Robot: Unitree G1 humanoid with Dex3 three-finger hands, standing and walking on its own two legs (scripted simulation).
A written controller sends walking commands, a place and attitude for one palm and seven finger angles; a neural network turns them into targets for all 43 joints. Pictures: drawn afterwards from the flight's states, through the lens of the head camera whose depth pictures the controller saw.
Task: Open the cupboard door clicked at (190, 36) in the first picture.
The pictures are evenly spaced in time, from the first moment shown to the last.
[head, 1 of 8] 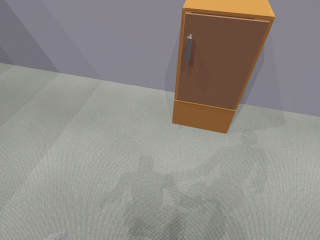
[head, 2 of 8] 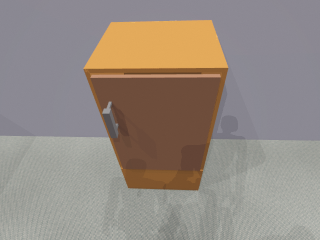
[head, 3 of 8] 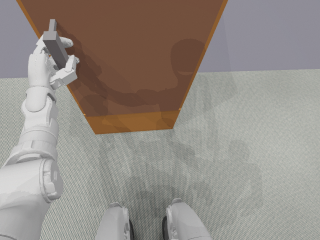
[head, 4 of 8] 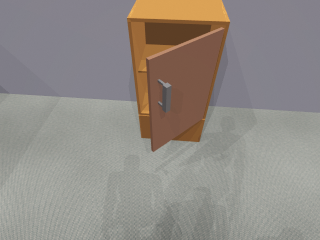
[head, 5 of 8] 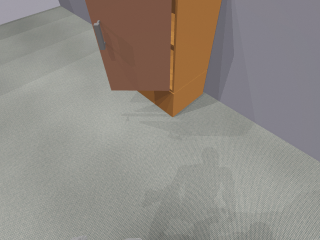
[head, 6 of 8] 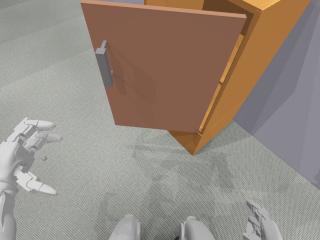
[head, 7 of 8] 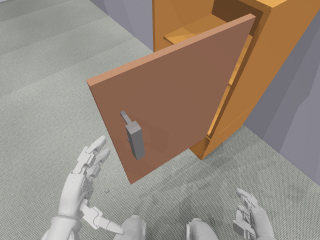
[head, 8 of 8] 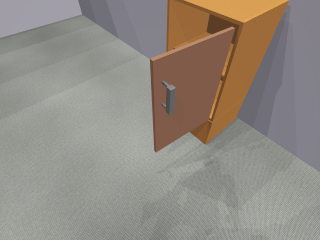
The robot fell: no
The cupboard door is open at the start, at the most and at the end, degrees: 0 85 85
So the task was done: yes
